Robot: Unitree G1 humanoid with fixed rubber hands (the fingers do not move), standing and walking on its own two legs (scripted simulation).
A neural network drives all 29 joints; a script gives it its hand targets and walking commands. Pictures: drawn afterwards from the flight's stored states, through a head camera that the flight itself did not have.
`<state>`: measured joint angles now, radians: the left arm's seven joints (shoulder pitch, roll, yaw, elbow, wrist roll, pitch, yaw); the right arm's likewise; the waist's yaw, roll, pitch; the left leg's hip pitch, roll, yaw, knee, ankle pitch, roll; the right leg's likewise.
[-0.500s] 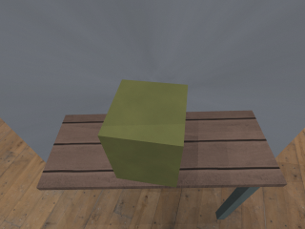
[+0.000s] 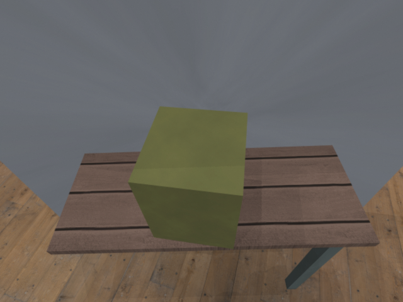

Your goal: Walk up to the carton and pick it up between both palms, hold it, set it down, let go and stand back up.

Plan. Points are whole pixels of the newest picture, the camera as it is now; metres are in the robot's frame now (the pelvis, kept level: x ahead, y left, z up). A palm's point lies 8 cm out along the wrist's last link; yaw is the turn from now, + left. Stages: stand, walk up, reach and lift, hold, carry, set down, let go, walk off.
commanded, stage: stand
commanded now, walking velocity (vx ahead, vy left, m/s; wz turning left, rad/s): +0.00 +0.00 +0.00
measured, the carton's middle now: (197, 179) +0.39 +0.04 -0.01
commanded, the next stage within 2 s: none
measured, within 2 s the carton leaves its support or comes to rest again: neither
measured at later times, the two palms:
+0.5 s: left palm out of the picture +0.02 +0.23 -0.14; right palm out of the picture +0.00 -0.23 -0.14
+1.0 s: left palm out of the picture +0.02 +0.23 -0.14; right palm out of the picture +0.00 -0.23 -0.14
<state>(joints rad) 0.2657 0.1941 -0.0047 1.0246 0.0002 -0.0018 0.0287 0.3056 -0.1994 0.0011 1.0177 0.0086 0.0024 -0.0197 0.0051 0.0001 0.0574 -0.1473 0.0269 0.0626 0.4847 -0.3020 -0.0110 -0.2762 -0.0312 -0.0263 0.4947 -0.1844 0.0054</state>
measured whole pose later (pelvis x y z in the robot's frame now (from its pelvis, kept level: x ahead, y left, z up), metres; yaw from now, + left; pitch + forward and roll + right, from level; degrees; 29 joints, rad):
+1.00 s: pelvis +0.01 +0.00 +0.00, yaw -1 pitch -2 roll +0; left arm 0.26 0.18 -0.01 1.06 0.00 -0.01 0.04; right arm 0.31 -0.18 0.00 1.06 0.01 0.00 -0.03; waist 0.00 0.00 0.06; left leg -0.12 0.03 0.08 0.46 -0.31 -0.01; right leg -0.26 -0.02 -0.01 0.48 -0.19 0.01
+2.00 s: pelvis +0.01 +0.00 +0.00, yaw -2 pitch -2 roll +0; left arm 0.26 0.17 -0.01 1.08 0.00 -0.01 0.04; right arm 0.31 -0.18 0.00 1.08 0.01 0.00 -0.03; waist 0.00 0.00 0.06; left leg -0.11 0.04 0.10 0.46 -0.31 -0.01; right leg -0.26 -0.02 0.00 0.48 -0.19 0.01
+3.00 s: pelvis +0.01 +0.01 +0.00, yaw -3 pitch -2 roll +0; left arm 0.26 0.16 -0.01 1.09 0.00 -0.01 0.04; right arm 0.32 -0.17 0.00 1.08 0.01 0.00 -0.03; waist 0.00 0.00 0.06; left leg -0.11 0.03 0.11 0.46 -0.31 -0.01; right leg -0.26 -0.01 0.02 0.48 -0.18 0.01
